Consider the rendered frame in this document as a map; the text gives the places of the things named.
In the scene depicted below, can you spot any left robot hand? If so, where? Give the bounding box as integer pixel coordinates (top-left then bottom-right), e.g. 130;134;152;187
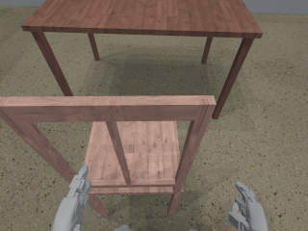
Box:
51;164;91;231

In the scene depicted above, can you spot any table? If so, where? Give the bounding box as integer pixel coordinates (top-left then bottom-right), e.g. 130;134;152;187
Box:
21;0;263;119

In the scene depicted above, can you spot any right robot hand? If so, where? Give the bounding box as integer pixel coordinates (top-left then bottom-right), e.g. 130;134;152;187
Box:
228;181;269;231

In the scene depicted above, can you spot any chair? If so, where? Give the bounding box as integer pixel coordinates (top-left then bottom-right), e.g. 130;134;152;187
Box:
0;95;217;218

